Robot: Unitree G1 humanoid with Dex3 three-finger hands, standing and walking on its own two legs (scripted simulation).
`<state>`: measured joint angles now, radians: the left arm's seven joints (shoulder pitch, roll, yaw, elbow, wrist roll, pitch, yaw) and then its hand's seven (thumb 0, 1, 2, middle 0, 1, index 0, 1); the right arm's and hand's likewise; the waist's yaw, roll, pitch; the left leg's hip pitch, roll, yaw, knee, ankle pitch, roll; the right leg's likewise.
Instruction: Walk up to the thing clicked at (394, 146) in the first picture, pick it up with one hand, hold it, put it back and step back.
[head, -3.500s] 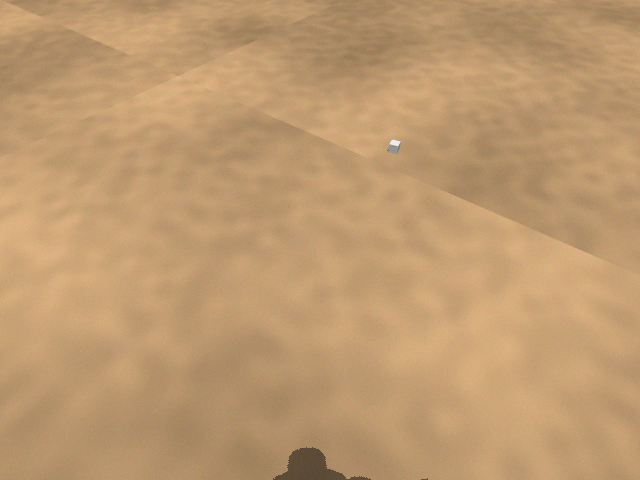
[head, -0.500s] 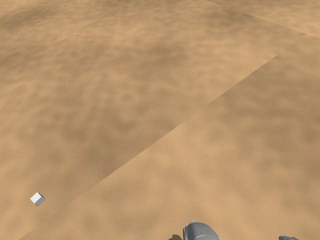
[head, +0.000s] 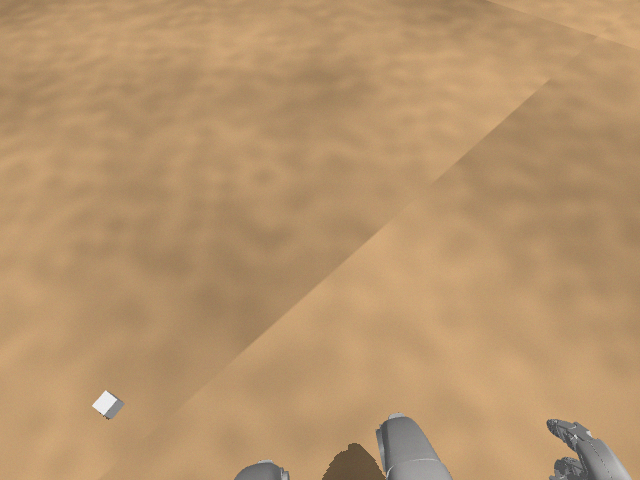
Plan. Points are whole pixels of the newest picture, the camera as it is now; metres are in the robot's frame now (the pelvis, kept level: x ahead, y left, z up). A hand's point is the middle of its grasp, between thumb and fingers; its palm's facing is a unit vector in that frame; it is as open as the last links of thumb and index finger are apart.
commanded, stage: walk up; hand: left
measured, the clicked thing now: (108, 404) +0.43 +0.63 -0.70
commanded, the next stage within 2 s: none
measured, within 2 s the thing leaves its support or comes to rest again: neither
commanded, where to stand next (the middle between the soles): -0.02 +0.56 m, yaw -24 degrees
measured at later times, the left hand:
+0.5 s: hand out of the picture +0.08 +0.55 -0.10, palm faces -0.15 -0.75 -0.65, open 7.4 cm
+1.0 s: hand out of the picture +0.07 +0.70 -0.10, palm faces -0.24 -0.79 -0.56, open 7.4 cm
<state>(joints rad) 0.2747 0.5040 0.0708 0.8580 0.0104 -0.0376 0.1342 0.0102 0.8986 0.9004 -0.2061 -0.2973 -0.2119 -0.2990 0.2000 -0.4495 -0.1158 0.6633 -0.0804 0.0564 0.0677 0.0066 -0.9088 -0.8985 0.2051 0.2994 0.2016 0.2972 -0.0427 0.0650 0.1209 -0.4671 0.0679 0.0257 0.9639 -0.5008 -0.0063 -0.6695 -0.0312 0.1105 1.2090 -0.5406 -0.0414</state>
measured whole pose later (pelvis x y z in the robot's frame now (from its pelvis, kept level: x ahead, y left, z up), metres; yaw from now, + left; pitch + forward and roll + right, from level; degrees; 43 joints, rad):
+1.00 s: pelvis -0.09 +0.44 +0.01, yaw -14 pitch -2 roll -1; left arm 0.26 0.39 0.03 0.78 0.02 -0.05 0.12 0.01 0.90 0.90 -0.21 -0.30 -0.22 -0.30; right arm 0.26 -0.44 -0.10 0.67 -0.06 0.13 0.05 0.01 -0.91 -0.90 0.21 0.30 0.20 0.30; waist -0.03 0.12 0.18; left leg -0.63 -0.01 -0.10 1.41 -0.46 -0.02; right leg -0.46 -0.03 -0.03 0.81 -0.31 -0.03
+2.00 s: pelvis -0.15 +0.63 +0.03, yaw -28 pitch -3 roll +0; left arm 0.18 0.41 0.06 0.99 0.03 -0.04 0.00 0.01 0.90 0.90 -0.20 -0.30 -0.21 -0.30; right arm 0.22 -0.40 -0.02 0.96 -0.01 -0.01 0.01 0.01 -0.90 -0.90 0.21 0.30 0.20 0.30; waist -0.02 0.03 0.06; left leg -0.32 0.09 0.09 0.75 -0.41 0.00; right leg -0.32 -0.01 -0.02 0.70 -0.32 -0.02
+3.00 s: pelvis -0.12 +0.62 +0.06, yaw -23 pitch -1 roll +0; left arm 0.04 0.36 0.04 1.15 0.02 -0.01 0.00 0.01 0.90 0.90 -0.20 -0.30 -0.21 -0.30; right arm 0.07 -0.35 -0.01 1.12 -0.01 0.01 0.02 0.01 -0.91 -0.90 0.21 0.30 0.20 0.30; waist 0.01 0.01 0.07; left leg -0.18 -0.01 -0.06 0.44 -0.23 -0.01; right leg -0.14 -0.05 -0.10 0.41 -0.24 0.02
